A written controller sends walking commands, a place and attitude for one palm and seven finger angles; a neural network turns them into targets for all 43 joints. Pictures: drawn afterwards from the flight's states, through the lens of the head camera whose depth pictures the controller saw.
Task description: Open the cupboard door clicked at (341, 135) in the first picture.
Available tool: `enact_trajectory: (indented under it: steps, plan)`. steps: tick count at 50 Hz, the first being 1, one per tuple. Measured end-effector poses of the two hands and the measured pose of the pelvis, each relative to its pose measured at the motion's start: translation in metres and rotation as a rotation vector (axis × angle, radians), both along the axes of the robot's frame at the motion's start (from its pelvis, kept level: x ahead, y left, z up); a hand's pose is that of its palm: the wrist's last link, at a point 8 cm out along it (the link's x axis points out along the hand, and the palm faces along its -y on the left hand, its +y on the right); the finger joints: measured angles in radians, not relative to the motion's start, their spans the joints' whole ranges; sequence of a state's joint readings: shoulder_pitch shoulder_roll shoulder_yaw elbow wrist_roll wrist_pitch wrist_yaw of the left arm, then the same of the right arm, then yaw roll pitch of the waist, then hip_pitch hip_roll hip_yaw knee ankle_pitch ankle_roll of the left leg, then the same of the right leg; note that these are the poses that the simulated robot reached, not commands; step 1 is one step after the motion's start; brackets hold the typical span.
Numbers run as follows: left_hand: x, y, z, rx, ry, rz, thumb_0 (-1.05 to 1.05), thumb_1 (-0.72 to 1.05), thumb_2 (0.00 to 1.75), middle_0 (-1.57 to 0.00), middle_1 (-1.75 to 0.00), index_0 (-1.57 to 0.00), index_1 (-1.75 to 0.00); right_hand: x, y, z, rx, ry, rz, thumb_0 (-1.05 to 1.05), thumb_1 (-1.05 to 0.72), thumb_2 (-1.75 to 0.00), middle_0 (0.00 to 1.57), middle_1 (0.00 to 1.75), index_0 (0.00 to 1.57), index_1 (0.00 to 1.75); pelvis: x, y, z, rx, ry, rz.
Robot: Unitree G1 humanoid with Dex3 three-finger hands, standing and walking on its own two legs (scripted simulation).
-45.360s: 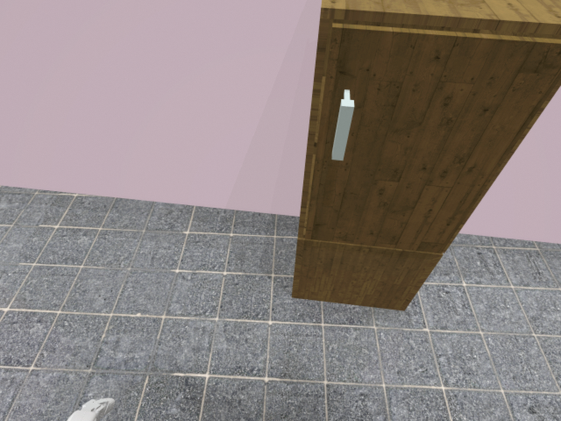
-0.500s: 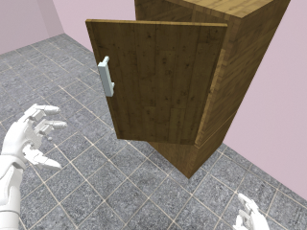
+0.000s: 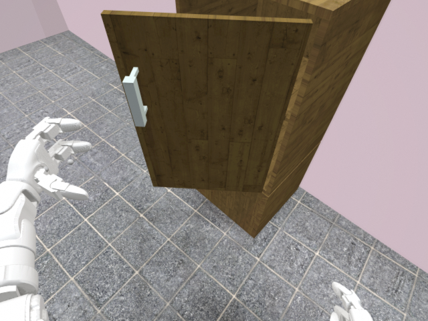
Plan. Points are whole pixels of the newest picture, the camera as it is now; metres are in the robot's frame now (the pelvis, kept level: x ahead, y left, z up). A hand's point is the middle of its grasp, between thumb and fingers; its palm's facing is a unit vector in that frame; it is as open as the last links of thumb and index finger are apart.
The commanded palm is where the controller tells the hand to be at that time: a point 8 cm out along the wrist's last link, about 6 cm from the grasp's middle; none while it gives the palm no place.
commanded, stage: move the hooked fingers beside the handle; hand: left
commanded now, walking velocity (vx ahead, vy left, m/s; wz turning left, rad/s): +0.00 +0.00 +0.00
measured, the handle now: (138, 97) +0.57 +0.20 +0.10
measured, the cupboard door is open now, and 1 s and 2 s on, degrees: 40 40 40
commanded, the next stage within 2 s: slide the fingers in behind the handle in 1.98 s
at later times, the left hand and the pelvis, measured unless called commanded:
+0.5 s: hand (87, 135) +0.42 +0.26 +0.11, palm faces -0.02 -1.00 +0.01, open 14.0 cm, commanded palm +0.40 +0.31 +0.11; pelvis +0.01 +0.01 +0.00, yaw -1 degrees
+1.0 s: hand (104, 110) +0.50 +0.25 +0.11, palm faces -0.02 -1.00 +0.00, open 14.0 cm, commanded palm +0.48 +0.30 +0.10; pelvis +0.01 +0.01 -0.01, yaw -2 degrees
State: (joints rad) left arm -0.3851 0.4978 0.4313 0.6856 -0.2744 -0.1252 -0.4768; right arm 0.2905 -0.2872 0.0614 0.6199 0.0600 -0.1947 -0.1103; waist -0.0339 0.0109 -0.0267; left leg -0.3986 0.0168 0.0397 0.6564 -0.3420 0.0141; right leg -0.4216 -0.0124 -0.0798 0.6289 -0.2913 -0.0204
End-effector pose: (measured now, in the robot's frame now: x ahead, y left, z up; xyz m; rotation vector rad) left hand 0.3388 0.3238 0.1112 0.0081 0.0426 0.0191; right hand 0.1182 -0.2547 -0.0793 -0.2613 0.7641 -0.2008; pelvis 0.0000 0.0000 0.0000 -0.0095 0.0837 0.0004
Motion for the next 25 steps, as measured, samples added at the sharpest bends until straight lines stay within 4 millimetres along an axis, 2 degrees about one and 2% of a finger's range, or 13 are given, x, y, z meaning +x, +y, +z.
enact_trajectory:
  steps: [10, 15, 25]
  plan:
    - [0.023, -0.001, 0.0, -0.01, -0.037, -0.019, -0.01, -0.5, 0.3, -0.3, -1.2, -0.3, -1.2, -0.032, -0.011, -0.01, -0.02, 0.136, -0.05, 0.01, -0.9, -0.89, 0.2, 0.3, 0.2, 0.3, 0.005, 0.002, -0.002, -0.004, 0.034, -0.007]
    - [0.038, -0.002, -0.004, -0.006, -0.004, -0.025, -0.01, -0.5, 0.3, -0.3, -1.2, -0.3, -1.2, -0.039, -0.012, -0.012, -0.024, 0.168, -0.066, 0.01, -0.9, -0.89, 0.2, 0.3, 0.2, 0.3, 0.005, 0.003, -0.003, -0.006, 0.05, -0.007]
    - [0.063, -0.01, 0.002, -0.018, -0.034, -0.036, -0.01, -0.5, 0.3, -0.3, -1.2, -0.3, -1.2, -0.048, -0.007, -0.016, -0.013, 0.212, -0.08, 0.01, -0.9, -0.89, 0.2, 0.3, 0.2, 0.3, 0.005, 0.006, -0.005, -0.009, 0.075, -0.011]
